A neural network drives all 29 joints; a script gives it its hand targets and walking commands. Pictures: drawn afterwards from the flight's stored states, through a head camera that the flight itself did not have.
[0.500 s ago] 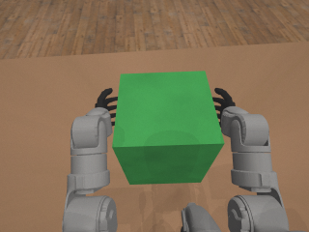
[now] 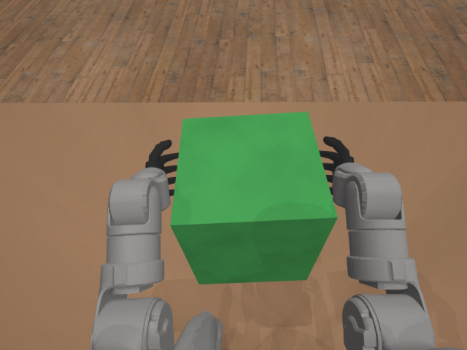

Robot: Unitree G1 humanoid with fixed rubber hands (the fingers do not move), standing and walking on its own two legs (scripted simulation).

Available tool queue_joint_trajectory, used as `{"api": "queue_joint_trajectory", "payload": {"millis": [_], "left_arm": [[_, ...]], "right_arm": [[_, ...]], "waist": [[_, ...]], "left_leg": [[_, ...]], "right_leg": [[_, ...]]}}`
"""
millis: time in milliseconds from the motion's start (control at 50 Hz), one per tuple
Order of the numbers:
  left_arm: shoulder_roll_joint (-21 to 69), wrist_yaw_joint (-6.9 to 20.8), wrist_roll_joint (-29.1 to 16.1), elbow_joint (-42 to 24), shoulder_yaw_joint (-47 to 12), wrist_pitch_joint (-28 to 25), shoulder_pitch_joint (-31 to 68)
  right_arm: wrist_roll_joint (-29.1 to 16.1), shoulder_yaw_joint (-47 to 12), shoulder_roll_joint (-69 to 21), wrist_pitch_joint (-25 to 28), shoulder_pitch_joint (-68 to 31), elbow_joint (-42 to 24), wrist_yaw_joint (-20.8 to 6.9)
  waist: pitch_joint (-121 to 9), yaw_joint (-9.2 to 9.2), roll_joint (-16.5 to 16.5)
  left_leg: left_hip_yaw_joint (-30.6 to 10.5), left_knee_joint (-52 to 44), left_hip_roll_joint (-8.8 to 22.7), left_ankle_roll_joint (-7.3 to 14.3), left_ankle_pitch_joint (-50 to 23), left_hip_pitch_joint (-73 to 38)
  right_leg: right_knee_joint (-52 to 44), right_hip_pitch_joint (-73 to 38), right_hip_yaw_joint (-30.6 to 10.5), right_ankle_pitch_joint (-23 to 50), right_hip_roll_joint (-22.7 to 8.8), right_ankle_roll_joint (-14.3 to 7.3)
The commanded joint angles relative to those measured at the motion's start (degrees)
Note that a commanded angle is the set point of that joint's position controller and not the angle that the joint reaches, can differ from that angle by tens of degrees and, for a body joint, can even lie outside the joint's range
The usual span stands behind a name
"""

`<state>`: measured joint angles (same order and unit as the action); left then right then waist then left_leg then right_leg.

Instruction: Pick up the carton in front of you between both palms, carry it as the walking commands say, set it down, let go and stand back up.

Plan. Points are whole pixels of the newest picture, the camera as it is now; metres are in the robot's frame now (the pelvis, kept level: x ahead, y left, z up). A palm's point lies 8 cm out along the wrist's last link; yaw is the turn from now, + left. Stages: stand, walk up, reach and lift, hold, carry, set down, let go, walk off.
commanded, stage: carry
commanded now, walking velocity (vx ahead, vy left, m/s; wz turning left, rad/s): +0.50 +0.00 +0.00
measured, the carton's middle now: (249, 205) +0.35 +0.02 +0.02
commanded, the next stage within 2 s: none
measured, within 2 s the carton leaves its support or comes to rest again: neither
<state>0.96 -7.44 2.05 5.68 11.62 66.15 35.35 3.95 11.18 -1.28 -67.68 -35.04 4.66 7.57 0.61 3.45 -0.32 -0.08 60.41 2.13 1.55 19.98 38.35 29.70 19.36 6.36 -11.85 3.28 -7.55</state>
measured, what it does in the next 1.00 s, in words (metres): goes down: left foot, then right foot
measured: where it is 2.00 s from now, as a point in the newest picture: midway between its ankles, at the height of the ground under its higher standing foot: (251, 159)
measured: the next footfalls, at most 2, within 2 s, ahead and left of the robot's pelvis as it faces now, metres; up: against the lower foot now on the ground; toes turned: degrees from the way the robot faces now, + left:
left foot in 0.26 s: +0.34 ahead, +0.09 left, -0.02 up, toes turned +2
right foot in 0.78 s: +0.65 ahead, -0.06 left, -0.05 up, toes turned -5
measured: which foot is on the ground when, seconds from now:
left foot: up 0.00-0.24, down 0.26-0.80, up 0.82-1.00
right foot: down 0.00-0.26, up 0.28-0.76, down 0.78-1.00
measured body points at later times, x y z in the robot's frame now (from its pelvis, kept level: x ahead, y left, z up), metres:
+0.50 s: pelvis +0.30 +0.05 -0.02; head +0.34 +0.06 +0.43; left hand +0.68 +0.17 +0.06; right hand +0.65 -0.13 +0.06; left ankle +0.30 +0.09 -0.76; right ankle +0.31 -0.10 -0.68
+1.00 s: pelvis +0.59 -0.01 -0.05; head +0.63 -0.02 +0.40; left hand +0.95 +0.16 +0.03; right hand +0.96 -0.15 +0.03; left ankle +0.58 +0.13 -0.70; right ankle +0.61 -0.05 -0.78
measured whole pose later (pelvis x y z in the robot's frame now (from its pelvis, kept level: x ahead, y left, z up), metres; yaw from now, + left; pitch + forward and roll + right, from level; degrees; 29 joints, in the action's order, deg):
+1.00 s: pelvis +0.59 -0.01 -0.05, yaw +0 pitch +5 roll +1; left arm 0.7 -7.2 2.5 7.8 11.4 66.7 34.9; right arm 3.4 10.3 -0.6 -68.3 -35.4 7.6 7.5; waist -0.4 2.6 0.1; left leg 0.0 65.7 1.2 2.0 22.4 35.2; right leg 31.1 22.0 7.0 -10.1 3.0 -7.6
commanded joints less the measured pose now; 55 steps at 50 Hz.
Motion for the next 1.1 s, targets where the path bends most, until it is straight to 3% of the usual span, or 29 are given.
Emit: {"api": "queue_joint_trajectory", "payload": {"millis": [0, 80, 160, 200, 220, 240, 260, 280, 300, 320, 340, 360, 420, 500, 600, 660, 700, 720, 740, 760, 780, 800, 820, 860, 880, 940, 1000, 1080], "left_arm": [[64.4, 15.1, -27.2, -9.7, -39.6, -0.7, 42.3], [61.0, 14.8, -26.1, -10.0, -39.7, 0.0, 39.7], [58.5, 15.0, -24.0, -5.5, -38.6, 0.9, 35.9], [58.7, 15.2, -23.5, -3.2, -38.1, 1.1, 36.0], [59.2, 15.4, -23.5, -2.0, -38.1, 1.1, 36.7], [59.3, 15.6, -23.4, -1.0, -37.9, 1.1, 37.7], [60.7, 15.7, -23.6, 0.7, -37.7, 1.3, 38.5], [61.5, 15.7, -23.1, 1.8, -36.8, 1.5, 38.0], [62.2, 15.4, -23.3, 1.0, -36.6, 1.1, 40.1], [63.3, 15.1, -23.6, -0.5, -36.8, 0.6, 42.4], [64.5, 14.5, -23.7, -1.9, -36.9, 0.1, 43.7], [64.9, 13.9, -23.4, -3.2, -36.6, -0.2, 43.9], [64.8, 12.0, -22.1, -5.5, -36.7, -0.6, 41.0], [62.6, 10.7, -20.3, -7.5, -37.4, -0.8, 37.8], [58.6, 10.3, -19.2, -8.8, -38.3, 0.2, 36.7], [57.0, 11.1, -18.6, -6.2, -37.7, 1.3, 35.4], [56.5, 11.9, -18.2, -4.0, -36.6, 1.8, 35.2], [56.2, 12.3, -17.9, -2.6, -35.9, 1.9, 34.9], [56.3, 12.7, -17.6, -0.9, -35.1, 1.8, 34.2], [56.3, 13.1, -17.4, 0.5, -34.0, 1.7, 33.7], [56.0, 13.5, -17.4, 2.7, -32.4, 1.7, 33.2], [54.7, 13.8, -17.0, 4.4, -31.7, 1.3, 34.0], [57.9, 14.3, -18.6, 5.0, -32.1, 0.9, 33.3], [62.9, 15.2, -22.4, -0.9, -34.5, 0.0, 41.3], [64.8, 15.4, -24.3, -3.5, -36.2, -0.3, 45.0], [66.4, 15.1, -27.1, -7.5, -38.1, -0.9, 46.5], [65.5, 15.0, -27.1, -8.5, -38.6, -0.8, 43.4], [62.8, 14.8, -27.0, -10.5, -39.5, -0.5, 42.3]], "right_arm": [[-22.1, -37.3, -61.0, 3.2, -40.1, -9.2, -10.2], [-21.2, -38.5, -57.7, 2.2, -39.2, -10.9, -9.9], [-20.4, -38.0, -55.3, 0.6, -37.5, -7.7, -10.9], [-19.9, -36.7, -54.8, 0.2, -36.7, -5.2, -11.6], [-19.6, -35.7, -54.5, 0.2, -36.0, -3.6, -11.9], [-19.3, -34.5, -53.8, 0.2, -35.1, -2.4, -12.3], [-18.5, -32.7, -53.1, 0.1, -35.4, -0.3, -12.5], [-18.4, -31.8, -53.1, 0.5, -34.5, 1.0, -12.8], [-20.0, -32.8, -55.6, 0.8, -35.4, 1.0, -13.3], [-22.2, -34.2, -58.6, 1.3, -39.3, -1.6, -13.8], [-24.5, -35.5, -61.2, 1.7, -43.5, -4.3, -14.2], [-26.2, -36.9, -63.0, 2.0, -46.9, -6.4, -14.4], [-29.4, -38.8, -64.9, 2.5, -48.3, -9.9, -14.3], [-29.4, -39.2, -62.9, 2.4, -44.9, -11.5, -14.2], [-28.2, -39.2, -59.2, 1.5, -41.9, -10.9, -14.4], [-26.4, -38.0, -57.8, 0.9, -38.9, -6.9, -14.6], [-25.7, -37.6, -58.0, 0.8, -38.9, -4.4, -14.9], [-25.6, -37.6, -58.2, 0.8, -39.2, -3.2, -15.1], [-25.6, -37.5, -58.6, 0.8, -39.7, -2.2, -15.2], [-25.6, -37.2, -58.6, 0.9, -40.5, -1.3, -15.2], [-25.2, -36.6, -59.4, 0.8, -40.6, 0.1, -15.3], [-25.1, -35.8, -61.1, 0.4, -40.3, 2.0, -15.0], [-24.7, -35.6, -60.8, 0.8, -41.6, 1.0, -14.7], [-25.2, -35.6, -63.3, 1.9, -46.3, -2.8, -14.0], [-25.2, -35.6, -63.8, 2.2, -46.8, -4.3, -13.3], [-24.5, -36.0, -63.7, 2.7, -44.5, -6.7, -11.7], [-23.2, -36.5, -62.6, 3.0, -41.0, -7.5, -10.7], [-22.5, -38.0, -60.2, 2.8, -40.9, -10.1, -10.1]], "waist": [[-29.0, 0.2, -5.0], [-26.8, 1.61, -5.7], [-23.4, 3.1, -6.5], [-24.8, -0.48, -7.4], [-27.3, -3.41, -5.4], [-30.4, -5.18, -0.8], [-34.5, -4.65, 10.2], [-37.3, -7.77, 17.8], [-34.2, -7.03, 13.0], [-31.4, -7.24, 8.3], [-28.7, -6.52, 3.7], [-28.2, -5.72, 2.9], [-29.1, -4.88, 4.1], [-29.3, -6.82, 5.9], [-26.3, -8.15, 6.8], [-23.6, -9.25, 7.0], [-22.9, -7.59, 8.2], [-24.0, -5.46, 8.5], [-26.1, -2.71, 6.7], [-28.9, -0.73, 2.3], [-32.3, -1.92, -7.4], [-36.2, 0.01, -17.7], [-34.4, 0.28, -13.7], [-28.9, -0.71, -3.8], [-28.1, -1.12, -2.6], [-29.0, -1.69, -3.5], [-29.5, -0.74, -4.2], [-28.4, 0.45, -5.2]], "left_leg": [[1.8, -4.9, 0.2, -0.5, -6.1, 6.6], [4.4, -16.1, -1.6, 0.4, -15.3, 5.2], [8.0, -31.0, -4.8, 2.0, -23.1, -1.9], [9.1, -36.5, -6.0, 3.9, -25.3, -15.6], [9.1, -38.7, -4.9, 4.4, -29.3, -26.6], [0.9, -33.6, 2.7, 4.8, -36.6, -39.7], [-16.6, -25.1, 16.6, 9.5, -58.8, -54.8], [-32.4, -30.4, 21.5, 19.3, -38.7, -60.8], [-31.9, -33.9, 18.5, 17.8, -26.5, -57.4], [-27.6, -35.0, 15.9, 15.5, -23.3, -52.5], [-23.3, -36.2, 14.5, 13.6, -25.3, -46.9], [-20.9, -37.3, 13.8, 12.8, -24.5, -43.1], [-15.6, -38.5, 12.1, 11.7, -26.5, -40.1], [-10.9, -36.5, 10.7, 11.0, -41.4, -46.1], [-5.6, -34.2, 6.9, 8.6, -49.3, -49.4], [-3.1, -32.3, 5.0, 7.9, -49.2, -50.0], [-1.6, -29.8, 5.3, 6.6, -50.7, -46.7], [-0.4, -25.6, 5.4, 5.3, -53.3, -44.5], [2.6, -18.3, 4.3, 3.6, -50.8, -40.6], [3.7, -8.1, 2.6, 2.4, -35.4, -31.5], [4.2, 1.0, -1.1, 1.3, -1.2, -19.0], [1.1, 18.0, -8.4, -0.5, 15.4, -0.9], [-1.8, 20.6, -5.5, 1.2, 13.2, 4.2], [-1.9, 15.6, -2.3, 1.9, 6.7, 4.2], [-2.0, 12.5, -1.0, 1.6, 4.6, 2.5], [-0.8, 6.7, 0.1, 0.4, 2.1, 0.3], [0.5, 0.9, 0.8, -0.4, -1.1, 4.9], [2.0, -6.9, 0.5, -0.4, -9.7, 8.5]], "right_leg": [[-4.4, -28.1, -16.6, 35.2, -15.8, -4.8], [-2.6, -30.1, -12.4, 40.4, -12.5, -3.1], [0.4, -30.2, -8.6, 41.5, -10.1, -1.9], [7.4, -25.2, -6.2, 45.7, -10.2, 0.5], [15.4, -20.1, -3.3, 40.9, -9.3, 2.3], [25.8, -8.7, -2.6, 22.8, -7.6, 3.8], [35.8, 6.7, -2.8, -14.6, -2.4, 5.5], [50.1, 20.5, -5.8, -24.3, 2.4, 6.3], [51.6, 25.2, -7.9, -21.5, -0.3, 4.9], [49.7, 26.0, -8.0, -18.0, -2.0, 4.4], [46.0, 24.8, -7.9, -14.6, -3.9, 4.6], [42.8, 22.8, -8.1, -12.5, -4.9, 5.0], [36.4, 20.4, -6.5, -10.2, -5.7, 6.4], [27.6, 25.6, -4.3, -3.9, -5.7, 7.2], [14.0, 24.8, -1.9, 8.5, -3.7, 5.8], [2.7, 20.5, 0.7, 14.9, -1.6, 4.6], [-3.1, 11.7, 1.2, 17.5, -0.9, 2.9], [-4.9, 4.6, 2.2, 17.7, -0.3, 2.0], [-8.1, -5.4, 3.2, 20.2, 0.0, 1.8], [-5.6, -17.1, -2.5, 23.4, -5.3, 1.5], [4.1, -29.9, -17.7, 44.3, -18.8, 0.5], [0.6, -41.2, -36.9, 30.3, -26.5, -11.4], [-3.2, -38.6, -38.8, 16.1, -24.6, -10.9], [-6.2, -27.9, -29.9, 12.4, -19.7, -6.7], [-7.3, -23.7, -27.6, 12.7, -19.4, -6.3], [-8.2, -20.4, -22.7, 14.4, -17.6, -5.6], [-6.2, -24.6, -19.1, 25.6, -17.1, -6.0], [-4.0, -29.1, -15.4, 35.5, -15.1, -4.3]]}}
